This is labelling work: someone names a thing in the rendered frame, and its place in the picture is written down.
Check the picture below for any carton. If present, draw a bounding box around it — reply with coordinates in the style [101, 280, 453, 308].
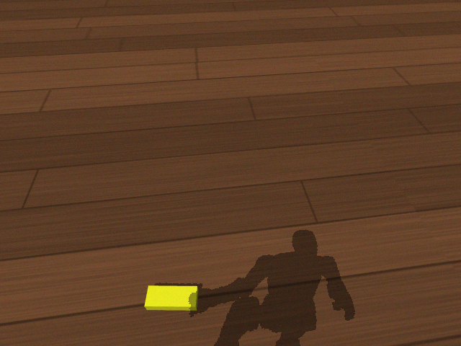
[145, 285, 198, 311]

